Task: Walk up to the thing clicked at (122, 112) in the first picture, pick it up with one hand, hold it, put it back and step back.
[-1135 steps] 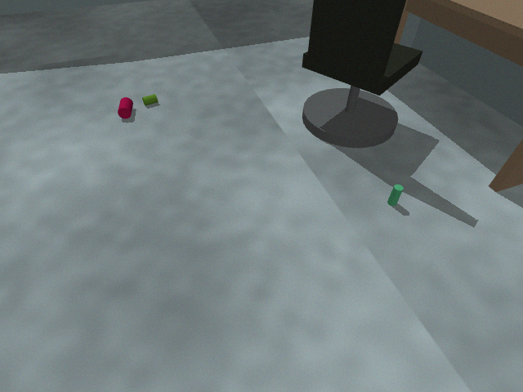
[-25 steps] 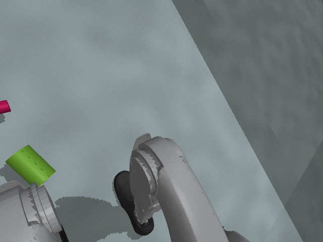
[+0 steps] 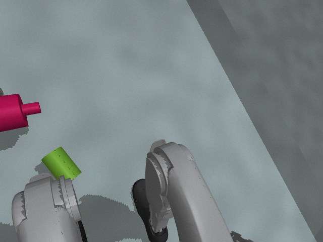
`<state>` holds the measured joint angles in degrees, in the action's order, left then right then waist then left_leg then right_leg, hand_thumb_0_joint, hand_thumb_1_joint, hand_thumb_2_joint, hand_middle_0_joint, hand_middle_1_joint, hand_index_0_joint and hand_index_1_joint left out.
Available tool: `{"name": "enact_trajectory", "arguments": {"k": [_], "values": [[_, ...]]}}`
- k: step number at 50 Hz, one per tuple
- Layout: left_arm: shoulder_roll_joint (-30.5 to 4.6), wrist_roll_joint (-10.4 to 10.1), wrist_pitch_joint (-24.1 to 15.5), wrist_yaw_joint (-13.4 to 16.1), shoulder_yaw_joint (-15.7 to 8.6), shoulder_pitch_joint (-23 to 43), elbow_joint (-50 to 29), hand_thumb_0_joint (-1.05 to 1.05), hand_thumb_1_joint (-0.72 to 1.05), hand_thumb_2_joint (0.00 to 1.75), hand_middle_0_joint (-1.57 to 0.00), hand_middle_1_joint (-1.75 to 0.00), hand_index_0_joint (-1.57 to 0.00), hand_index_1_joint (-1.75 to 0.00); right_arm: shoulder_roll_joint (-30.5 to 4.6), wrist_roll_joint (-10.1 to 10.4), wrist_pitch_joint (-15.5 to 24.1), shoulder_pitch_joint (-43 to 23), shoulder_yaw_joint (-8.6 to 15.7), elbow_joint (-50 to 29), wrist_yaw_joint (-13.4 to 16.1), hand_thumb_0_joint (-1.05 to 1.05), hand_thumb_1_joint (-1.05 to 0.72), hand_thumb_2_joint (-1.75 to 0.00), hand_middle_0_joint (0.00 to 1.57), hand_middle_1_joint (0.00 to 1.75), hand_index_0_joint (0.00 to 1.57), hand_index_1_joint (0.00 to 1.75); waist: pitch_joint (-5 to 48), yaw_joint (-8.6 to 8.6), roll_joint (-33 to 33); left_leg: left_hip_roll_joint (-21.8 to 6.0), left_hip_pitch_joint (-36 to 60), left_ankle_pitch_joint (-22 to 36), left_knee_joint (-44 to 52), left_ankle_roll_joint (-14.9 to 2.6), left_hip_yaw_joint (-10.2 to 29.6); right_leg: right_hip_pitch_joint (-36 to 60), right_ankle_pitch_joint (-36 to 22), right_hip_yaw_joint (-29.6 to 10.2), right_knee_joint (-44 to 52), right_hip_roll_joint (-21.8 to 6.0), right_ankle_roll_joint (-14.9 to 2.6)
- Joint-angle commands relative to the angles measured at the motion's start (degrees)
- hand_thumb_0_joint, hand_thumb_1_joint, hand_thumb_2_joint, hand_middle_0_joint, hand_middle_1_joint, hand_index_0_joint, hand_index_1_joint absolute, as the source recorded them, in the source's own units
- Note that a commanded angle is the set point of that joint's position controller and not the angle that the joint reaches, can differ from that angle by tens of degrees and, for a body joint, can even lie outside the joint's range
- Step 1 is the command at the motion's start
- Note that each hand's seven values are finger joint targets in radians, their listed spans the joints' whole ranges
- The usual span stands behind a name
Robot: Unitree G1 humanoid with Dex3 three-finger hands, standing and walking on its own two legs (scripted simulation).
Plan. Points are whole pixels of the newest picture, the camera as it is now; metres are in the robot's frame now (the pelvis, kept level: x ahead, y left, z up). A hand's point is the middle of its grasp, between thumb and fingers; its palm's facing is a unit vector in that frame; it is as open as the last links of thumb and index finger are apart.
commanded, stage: settle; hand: left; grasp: from above
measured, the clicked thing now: out of the picture +0.48 +0.27 -0.23
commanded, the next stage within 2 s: lift in 0.44 s
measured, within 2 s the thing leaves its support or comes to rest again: neither
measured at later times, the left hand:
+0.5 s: hand out of the picture +0.45 +0.29 -0.12, palm faces -0.44 -0.03 -0.90, open 10.9 cm
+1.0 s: hand out of the picture +0.41 +0.30 -0.03, palm faces -0.47 -0.07 -0.88, open 11.0 cm
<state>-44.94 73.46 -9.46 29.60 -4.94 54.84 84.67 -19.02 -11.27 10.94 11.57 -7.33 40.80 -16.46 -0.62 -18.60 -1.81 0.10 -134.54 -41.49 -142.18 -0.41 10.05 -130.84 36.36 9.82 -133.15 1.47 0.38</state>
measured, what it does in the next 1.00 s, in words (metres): rises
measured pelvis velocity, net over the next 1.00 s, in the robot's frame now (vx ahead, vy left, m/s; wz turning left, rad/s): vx -0.01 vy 0.00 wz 0.11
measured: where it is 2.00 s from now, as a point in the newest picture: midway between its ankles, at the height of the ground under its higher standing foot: outside the picture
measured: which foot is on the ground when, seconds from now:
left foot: down 0.00-1.00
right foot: down 0.00-1.00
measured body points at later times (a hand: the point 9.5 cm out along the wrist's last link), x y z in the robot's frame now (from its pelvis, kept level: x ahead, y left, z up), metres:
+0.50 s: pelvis -0.01 -0.01 +0.03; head +0.22 +0.07 +0.41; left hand +0.47 +0.28 -0.07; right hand +0.06 -0.28 -0.06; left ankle +0.06 +0.12 -0.28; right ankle +0.11 -0.11 -0.28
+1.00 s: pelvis -0.01 +0.00 +0.10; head +0.20 +0.07 +0.49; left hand +0.43 +0.30 +0.02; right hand +0.08 -0.27 -0.02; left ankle +0.06 +0.12 -0.28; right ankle +0.11 -0.11 -0.28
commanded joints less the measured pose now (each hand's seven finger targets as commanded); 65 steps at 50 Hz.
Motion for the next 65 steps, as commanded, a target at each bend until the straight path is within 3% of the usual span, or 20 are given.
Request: {"name": "enact_trajectory", "arguments": {"k": [1,2,6,8,10,11,12,13,15,18,25,26,27,32,40,47,55,58,61,65], "values": [[-8.77,-2.0,0.96,-0.63,0.84,18.68,-10.25,0.0,0.64,0.8,-1.07,-0.58,-1.04,-0.61,-15.79,2.08,-1.03,11.62,6.47,0.27,1.3,0.0,-0.92,-0.91,0.2,0.3,0.2,0.3,41.61,-0.27,25.08,0.28,29.61,13.5,17.3,-0.83,-5.11,21.43,-13.14,1.67,12.94,2.1,-3.27],[-6.37,-2.56,0.96,-1.71,2.66,19.58,-10.31,0.0,0.64,0.79,-1.07,-0.57,-1.05,-0.6,-15.37,2.39,-1.39,10.61,6.43,-0.08,1.49,0.0,-0.92,-0.91,0.2,0.3,0.2,0.3,40.65,-0.59,23.99,0.3,29.0,12.06,17.76,-0.95,-5.05,20.86,-11.88,1.52,13.5,2.09,-3.38],[-9.95,-1.95,1.1,-4.63,0.02,19.19,-10.28,0.0,0.66,0.8,-1.12,-0.53,-1.08,-0.57,-16.04,2.96,-3.04,12.35,7.75,0.04,2.93,0.0,-0.92,-0.91,0.2,0.3,0.2,0.3,38.68,-0.07,20.81,0.92,28.17,9.71,19.01,-1.19,-5.45,20.87,-9.08,0.55,14.98,1.59,-3.56],[-4.61,-2.66,0.5,-5.98,3.85,23.13,-13.23,0.0,0.67,0.79,-1.12,-0.52,-1.09,-0.56,-14.21,3.28,-3.54,10.71,7.02,-1.41,3.52,0.0,-0.91,-0.91,0.2,0.3,0.2,0.3,40.51,-0.66,20.4,1.1,28.74,10.09,19.28,-1.24,-6.09,21.69,-9.48,0.16,15.94,1.44,-3.33],[-5.54,-3.37,0.1,-6.89,4.65,22.87,-12.59,0.0,0.65,0.77,-1.11,-0.51,-1.08,-0.54,-13.73,3.81,-3.96,10.43,6.91,-1.33,4.27,0.0,-0.92,-0.91,0.2,0.3,0.2,0.3,40.65,-0.16,19.02,1.36,27.85,9.45,19.42,-1.54,-6.69,22.8,-8.68,-0.61,16.52,1.5,-3.15],[-8.97,-2.98,-0.09,-6.9,2.63,22.03,-12.22,0.0,0.62,0.78,-1.09,-0.51,-1.06,-0.55,-14.01,3.8,-4.4,10.76,7.21,-0.79,4.79,0.0,-0.91,-0.91,0.2,0.3,0.2,0.3,41.2,0.65,18.49,1.38,26.82,9.71,19.08,-1.71,-7.23,24.74,-8.76,-1.2,16.89,1.57,-2.96],[-7.21,-2.76,-0.2,-7.53,4.27,22.76,-12.26,0.0,0.64,0.78,-1.1,-0.5,-1.06,-0.54,-13.64,3.9,-4.67,11.36,7.09,-0.91,5.04,0.0,-0.91,-0.91,0.2,0.3,0.2,0.3,41.38,0.48,18.29,1.6,27.12,10.71,19.23,-1.54,-7.56,25.13,-9.39,-1.3,17.13,1.39,-3.19],[-10.34,-2.36,-0.31,-7.45,1.61,22.28,-11.81,0.0,0.64,0.78,-1.09,-0.51,-1.06,-0.55,-14.2,3.82,-4.93,11.4,7.5,-0.91,5.55,0.0,-0.91,-0.91,0.2,0.3,0.2,0.3,40.86,0.73,17.39,1.63,26.97,9.91,19.39,-1.61,-7.4,24.47,-8.38,-1.27,17.59,1.26,-3.22],[-6.8,-2.36,-0.83,-8.32,3.98,22.98,-12.62,0.0,0.62,0.79,-1.1,-0.49,-1.06,-0.53,-13.17,3.83,-5.24,10.89,7.28,-1.7,5.97,0.0,-0.91,-0.91,0.2,0.3,0.2,0.3,40.51,0.69,18.09,1.69,28.14,10.2,20.08,-1.38,-7.66,24.51,-8.23,-1.42,17.91,1.27,-3.5],[-8.56,-2.62,-1.09,-7.97,3.02,23.21,-13.69,0.0,0.63,0.77,-1.09,-0.48,-1.05,-0.52,-12.82,4.27,-5.82,11.12,7.33,-1.55,6.85,0.0,-0.91,-0.91,0.2,0.3,0.2,0.3,42.84,2.03,19.52,1.95,29.89,10.53,21.52,-1.25,-7.74,24.65,-8.55,-1.55,18.03,0.93,-3.43],[-5.81,-2.87,-0.62,-8.52,4.86,23.96,-13.88,0.0,0.69,0.81,-1.15,-0.55,-1.12,-0.58,-11.6,4.79,-6.89,12.24,7.9,-0.99,8.18,0.0,-0.93,-0.92,0.2,0.3,0.2,0.3,44.47,1.53,18.15,1.62,31.64,11.93,22.73,-1.67,-8.27,26.51,-10.6,-2.09,19.48,0.98,-3.12],[-6.19,-3.29,-0.64,-8.82,4.7,24.31,-14.8,0.0,0.61,0.8,-1.07,-0.47,-1.04,-0.5,-11.57,4.85,-6.97,12.28,8.07,-1.16,8.29,0.0,-0.89,-0.9,0.2,0.3,0.2,0.3,44.63,1.71,17.55,1.68,30.85,11.02,23.0,-1.84,-8.41,27.29,-9.52,-2.52,20.14,1.04,-3.08],[-7.99,-3.49,-0.38,-8.92,3.66,24.39,-16.55,0.0,0.65,0.78,-1.12,-0.53,-1.09,-0.56,-11.47,5.16,-7.13,12.22,8.11,-0.93,8.52,0.0,-0.93,-0.92,0.2,0.3,0.2,0.3,46.55,3.16,19.32,1.75,32.04,11.67,23.86,-1.7,-8.68,27.98,-10.23,-2.67,19.96,0.87,-3.09],[-5.22,-5.43,0.84,-11.39,5.09,23.17,-17.81,0.0,0.65,0.8,-1.1,-0.53,-1.07,-0.57,-10.83,6.35,-8.16,12.17,9.03,-0.99,9.29,0.0,-0.92,-0.91,0.2,0.3,0.2,0.3,48.05,3.74,19.39,1.63,34.9,11.27,26.33,-1.62,-8.54,27.47,-10.0,-2.84,21.1,0.78,-3.39],[-5.82,-6.79,0.72,-16.13,3.76,16.65,-24.94,0.0,0.73,0.86,-1.15,-0.56,-1.12,-0.59,-11.06,8.16,-9.94,12.66,10.75,-2.6,10.36,0.0,-0.92,-0.91,0.2,0.3,0.2,0.3,48.48,6.53,18.7,1.81,40.3,12.02,31.55,-1.19,-6.75,28.44,-10.16,-3.3,23.46,-0.09,-3.56],[-2.93,-9.87,0.34,-18.18,5.06,12.29,-33.72,0.0,0.72,0.88,-1.14,-0.58,-1.11,-0.61,-9.91,9.15,-10.79,11.74,11.59,-4.62,11.41,0.0,-0.91,-0.91,0.2,0.3,0.2,0.3,48.61,7.16,15.02,1.74,42.39,9.37,35.78,-1.96,-7.63,34.23,-7.88,-4.71,30.19,0.04,-3.04],[-2.4,-11.2,1.99,-18.48,5.16,6.99,-41.48,0.0,0.7,0.9,-1.1,-0.62,-1.07,-0.65,-8.67,10.92,-11.54,9.86,12.31,-5.49,13.57,0.0,-0.91,-0.91,0.2,0.3,0.2,0.3,50.63,9.79,16.18,0.9,53.8,10.14,45.51,-1.35,-5.77,41.29,-9.65,-4.83,35.29,0.39,-2.58],[1.29,-11.76,3.19,-18.62,6.65,3.44,-40.43,0.0,0.71,0.95,-1.12,-0.64,-1.09,-0.68,-7.8,11.3,-11.68,9.15,12.21,-5.05,14.22,0.0,-0.91,-0.91,0.2,0.3,0.2,0.3,46.35,9.23,14.67,0.92,56.11,12.56,48.02,-1.35,-5.76,42.88,-11.03,-5.26,38.69,0.08,-2.36],[0.49,-12.13,3.9,-18.96,5.8,0.88,-43.33,0.0,0.71,0.93,-1.11,-0.63,-1.08,-0.67,-7.34,11.82,-11.82,8.26,12.53,-5.27,14.98,0.0,-0.91,-0.91,0.2,0.3,0.2,0.3,48.24,10.66,14.06,1.04,60.41,14.52,51.04,-1.4,-6.23,47.82,-11.88,-5.61,42.17,0.12,-2.27],[2.92,-13.2,5.13,-19.45,7.07,-3.62,-45.16,0.0,0.73,0.92,-1.12,-0.63,-1.1,-0.66,-6.19,12.52,-11.95,6.02,12.52,-5.63,16.01,0.0,-0.91,-0.91,0.2,0.3,0.2,0.3,44.43,11.26,12.26,0.8,63.51,11.01,57.13,-1.31,-6.38,53.78,-9.55,-6.08,48.01,0.49,-2.05]]}}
